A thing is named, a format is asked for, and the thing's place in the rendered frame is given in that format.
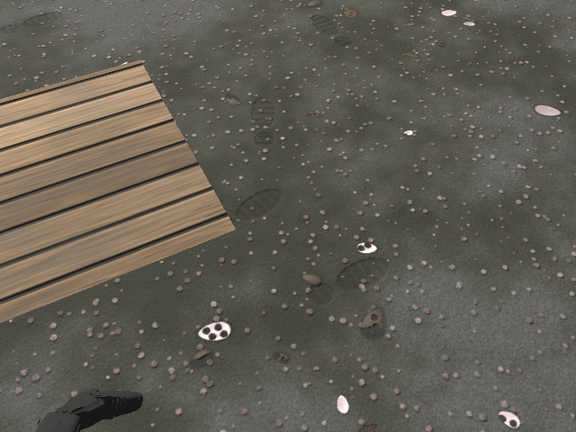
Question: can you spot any left robot hand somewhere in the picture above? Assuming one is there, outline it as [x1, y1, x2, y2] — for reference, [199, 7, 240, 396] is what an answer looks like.
[35, 388, 143, 432]

